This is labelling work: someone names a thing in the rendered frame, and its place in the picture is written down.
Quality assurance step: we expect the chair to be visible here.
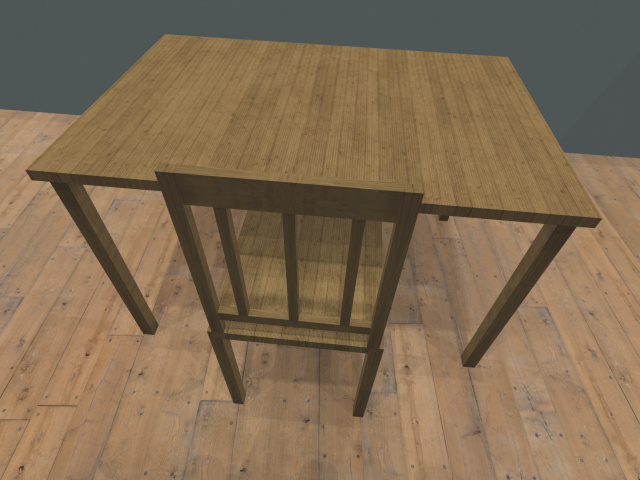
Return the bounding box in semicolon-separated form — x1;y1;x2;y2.
154;163;424;417

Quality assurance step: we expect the table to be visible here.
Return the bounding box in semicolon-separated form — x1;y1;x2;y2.
25;34;602;368

